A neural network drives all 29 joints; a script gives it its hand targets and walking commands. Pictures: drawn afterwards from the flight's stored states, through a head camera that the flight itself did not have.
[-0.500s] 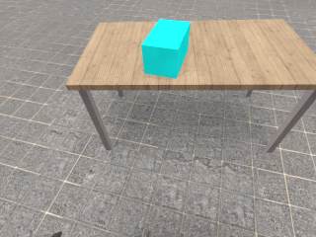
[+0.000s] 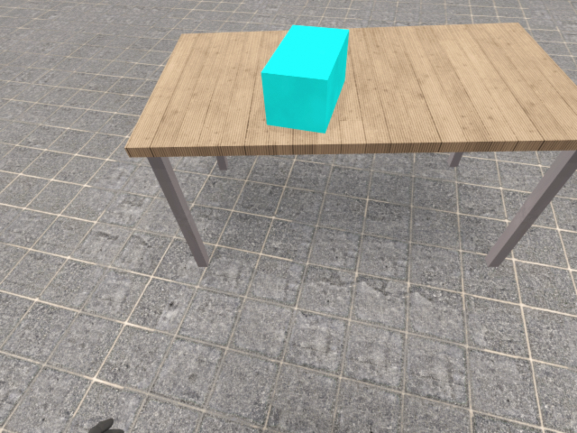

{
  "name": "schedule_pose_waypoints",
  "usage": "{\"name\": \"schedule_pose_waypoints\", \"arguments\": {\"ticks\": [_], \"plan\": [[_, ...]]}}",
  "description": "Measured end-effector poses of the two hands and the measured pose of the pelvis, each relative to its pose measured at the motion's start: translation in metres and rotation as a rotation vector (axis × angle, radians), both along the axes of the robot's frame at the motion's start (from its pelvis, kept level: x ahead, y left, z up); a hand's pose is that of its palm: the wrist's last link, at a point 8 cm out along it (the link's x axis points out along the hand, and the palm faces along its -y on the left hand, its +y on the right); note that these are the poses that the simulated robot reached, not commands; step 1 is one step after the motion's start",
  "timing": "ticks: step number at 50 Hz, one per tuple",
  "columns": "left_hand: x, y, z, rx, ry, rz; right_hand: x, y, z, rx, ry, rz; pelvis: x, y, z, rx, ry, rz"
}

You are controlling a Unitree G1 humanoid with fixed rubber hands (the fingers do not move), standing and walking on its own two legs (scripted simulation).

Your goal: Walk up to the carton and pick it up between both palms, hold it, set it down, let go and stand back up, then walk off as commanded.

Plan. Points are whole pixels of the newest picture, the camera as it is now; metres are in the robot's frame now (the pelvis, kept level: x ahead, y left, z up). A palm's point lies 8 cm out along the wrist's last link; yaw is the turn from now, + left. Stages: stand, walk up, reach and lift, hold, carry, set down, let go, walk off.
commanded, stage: walk off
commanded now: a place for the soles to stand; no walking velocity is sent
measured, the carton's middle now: (308, 76) +0.98 -0.01 -0.03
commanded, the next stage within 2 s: stand in 0.44 s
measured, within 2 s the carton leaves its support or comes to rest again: neither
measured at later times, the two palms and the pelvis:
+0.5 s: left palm out of the picture +0.09 +0.32 -0.09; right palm out of the picture +0.07 -0.29 -0.10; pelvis +0.00 +0.00 +0.00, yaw +0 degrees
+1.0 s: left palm out of the picture +0.14 +0.33 -0.09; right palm out of the picture +0.11 -0.28 -0.09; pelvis +0.02 +0.01 +0.00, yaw +0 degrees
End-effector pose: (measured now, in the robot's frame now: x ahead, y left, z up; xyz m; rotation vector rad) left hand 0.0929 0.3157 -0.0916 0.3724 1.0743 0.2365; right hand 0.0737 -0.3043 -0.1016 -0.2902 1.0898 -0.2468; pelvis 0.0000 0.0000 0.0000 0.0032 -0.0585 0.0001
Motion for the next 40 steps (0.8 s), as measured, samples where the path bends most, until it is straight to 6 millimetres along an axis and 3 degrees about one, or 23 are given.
{"name": "schedule_pose_waypoints", "arguments": {"ticks": [9, 26, 40], "plan": [[-0.002, 0.005, -0.001, -0.009, -0.008, 0.001, -0.004, 0.011, 0.001, 0.013, -0.006, -0.004, -0.004, 0.005, 0.001, -0.007, -0.006, 0.000], [0.001, 0.004, -0.001, -0.008, -0.004, 0.002, -0.001, 0.011, 0.000, 0.017, -0.002, -0.003, 0.000, 0.004, 0.001, -0.006, 0.000, 0.000], [0.031, 0.008, 0.002, -0.016, -0.036, -0.008, 0.025, 0.016, 0.009, 0.008, -0.043, 0.011, 0.018, 0.011, 0.004, -0.015, 0.028, 0.000]]}}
